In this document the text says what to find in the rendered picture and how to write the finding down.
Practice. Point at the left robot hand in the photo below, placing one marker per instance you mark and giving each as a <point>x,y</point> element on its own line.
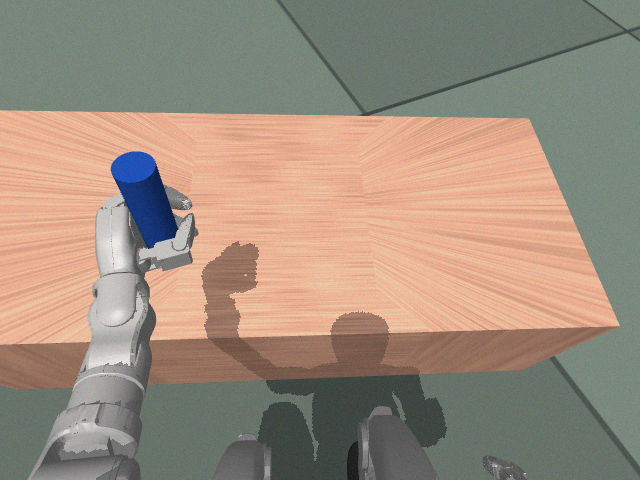
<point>120,246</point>

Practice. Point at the left robot arm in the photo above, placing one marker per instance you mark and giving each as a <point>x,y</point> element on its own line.
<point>97,436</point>

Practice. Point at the right robot hand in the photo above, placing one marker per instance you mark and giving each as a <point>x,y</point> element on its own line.
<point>503,470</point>

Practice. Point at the can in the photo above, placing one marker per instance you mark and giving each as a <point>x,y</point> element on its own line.
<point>138,179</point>

